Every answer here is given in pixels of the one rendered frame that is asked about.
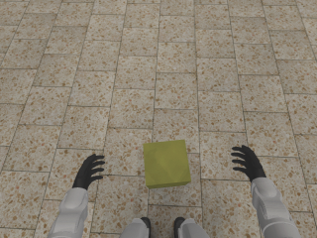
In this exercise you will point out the robot left hand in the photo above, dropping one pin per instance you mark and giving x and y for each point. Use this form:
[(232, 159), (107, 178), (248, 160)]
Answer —
[(84, 177)]

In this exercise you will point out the left robot foot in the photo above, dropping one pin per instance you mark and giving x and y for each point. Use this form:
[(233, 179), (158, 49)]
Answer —
[(148, 223)]

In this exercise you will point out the right robot forearm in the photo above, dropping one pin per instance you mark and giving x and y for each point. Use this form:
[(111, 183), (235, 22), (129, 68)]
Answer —
[(273, 216)]

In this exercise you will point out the carton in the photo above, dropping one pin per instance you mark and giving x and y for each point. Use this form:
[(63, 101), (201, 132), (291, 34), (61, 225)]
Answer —
[(166, 164)]

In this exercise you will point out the left robot forearm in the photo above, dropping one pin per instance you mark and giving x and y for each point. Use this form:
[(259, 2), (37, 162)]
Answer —
[(73, 210)]

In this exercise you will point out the robot right hand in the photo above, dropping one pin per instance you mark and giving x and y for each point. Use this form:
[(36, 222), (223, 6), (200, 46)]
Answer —
[(253, 169)]

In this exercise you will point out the robot right shin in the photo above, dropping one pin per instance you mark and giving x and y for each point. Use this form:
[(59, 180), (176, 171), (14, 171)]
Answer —
[(188, 220)]

